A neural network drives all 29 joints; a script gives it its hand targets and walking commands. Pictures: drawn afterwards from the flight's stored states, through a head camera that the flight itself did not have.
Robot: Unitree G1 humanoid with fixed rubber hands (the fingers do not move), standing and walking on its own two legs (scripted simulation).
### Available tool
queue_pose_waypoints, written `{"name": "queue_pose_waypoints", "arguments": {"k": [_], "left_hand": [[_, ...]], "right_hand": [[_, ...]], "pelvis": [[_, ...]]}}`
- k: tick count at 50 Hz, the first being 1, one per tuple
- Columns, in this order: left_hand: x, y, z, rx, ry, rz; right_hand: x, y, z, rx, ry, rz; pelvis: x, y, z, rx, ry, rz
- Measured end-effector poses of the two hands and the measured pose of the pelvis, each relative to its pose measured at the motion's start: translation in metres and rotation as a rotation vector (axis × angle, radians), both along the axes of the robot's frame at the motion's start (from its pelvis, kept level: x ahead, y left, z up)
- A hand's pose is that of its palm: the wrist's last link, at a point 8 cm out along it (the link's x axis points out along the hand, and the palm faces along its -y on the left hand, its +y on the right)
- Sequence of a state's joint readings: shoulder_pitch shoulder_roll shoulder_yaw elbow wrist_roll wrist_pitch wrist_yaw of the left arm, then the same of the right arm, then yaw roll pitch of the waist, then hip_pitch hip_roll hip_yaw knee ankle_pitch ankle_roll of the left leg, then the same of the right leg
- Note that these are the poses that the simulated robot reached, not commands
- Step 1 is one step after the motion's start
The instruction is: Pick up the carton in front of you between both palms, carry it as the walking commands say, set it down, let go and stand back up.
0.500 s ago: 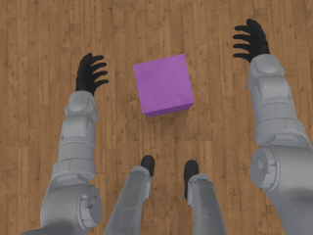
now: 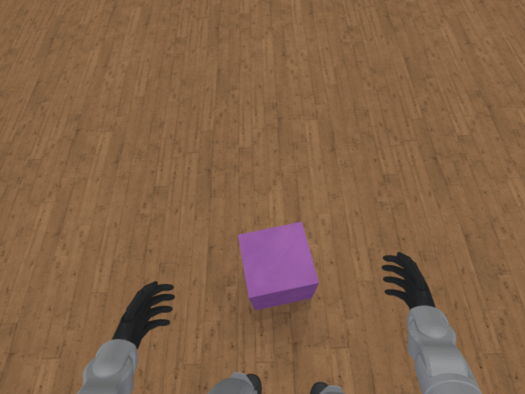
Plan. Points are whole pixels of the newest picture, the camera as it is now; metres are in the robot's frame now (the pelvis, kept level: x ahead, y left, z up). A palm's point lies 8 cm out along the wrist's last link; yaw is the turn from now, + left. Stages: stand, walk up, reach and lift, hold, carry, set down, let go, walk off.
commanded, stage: let go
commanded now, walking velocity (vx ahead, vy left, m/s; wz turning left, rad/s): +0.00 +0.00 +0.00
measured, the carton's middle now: (277, 268) +0.47 +0.05 -0.63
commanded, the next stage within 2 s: stand in 0.78 s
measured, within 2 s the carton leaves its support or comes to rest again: neither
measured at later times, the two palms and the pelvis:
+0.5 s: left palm (139, 345) +0.19 +0.21 -0.04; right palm (489, 393) +0.18 -0.26 -0.04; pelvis +0.02 -0.02 +0.02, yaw +1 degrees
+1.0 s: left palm (97, 362) +0.16 +0.28 -0.07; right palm out of the picture +0.15 -0.29 -0.05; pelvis +0.02 +0.00 +0.01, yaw +1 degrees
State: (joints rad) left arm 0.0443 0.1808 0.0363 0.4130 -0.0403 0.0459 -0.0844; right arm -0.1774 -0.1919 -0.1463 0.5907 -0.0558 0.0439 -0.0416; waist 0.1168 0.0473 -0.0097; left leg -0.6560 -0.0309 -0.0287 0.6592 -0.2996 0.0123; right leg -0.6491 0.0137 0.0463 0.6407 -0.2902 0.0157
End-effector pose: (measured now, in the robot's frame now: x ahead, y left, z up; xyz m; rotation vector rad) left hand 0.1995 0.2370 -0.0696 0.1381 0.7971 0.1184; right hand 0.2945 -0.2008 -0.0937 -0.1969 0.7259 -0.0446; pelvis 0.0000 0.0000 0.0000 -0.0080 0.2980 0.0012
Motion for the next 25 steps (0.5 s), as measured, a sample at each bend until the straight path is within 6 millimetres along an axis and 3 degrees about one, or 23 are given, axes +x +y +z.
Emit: {"name": "queue_pose_waypoints", "arguments": {"k": [8,19,25], "left_hand": [[-0.023,-0.009,0.02,0.001,0.007,0.004],[-0.012,-0.025,0.026,0.005,-0.018,-0.042],[-0.013,-0.028,0.026,0.014,-0.011,-0.054]], "right_hand": [[-0.04,-0.018,0.021,0.002,0.022,0.007],[-0.096,-0.051,0.046,-0.003,0.054,-0.022],[-0.113,-0.057,0.051,0.002,0.064,-0.034]], "pelvis": [[0.018,-0.008,0.014,0.007,-0.139,0.017],[0.029,-0.022,0.022,0.012,-0.27,0.019],[0.025,-0.023,0.022,0.009,-0.326,0.014]]}}
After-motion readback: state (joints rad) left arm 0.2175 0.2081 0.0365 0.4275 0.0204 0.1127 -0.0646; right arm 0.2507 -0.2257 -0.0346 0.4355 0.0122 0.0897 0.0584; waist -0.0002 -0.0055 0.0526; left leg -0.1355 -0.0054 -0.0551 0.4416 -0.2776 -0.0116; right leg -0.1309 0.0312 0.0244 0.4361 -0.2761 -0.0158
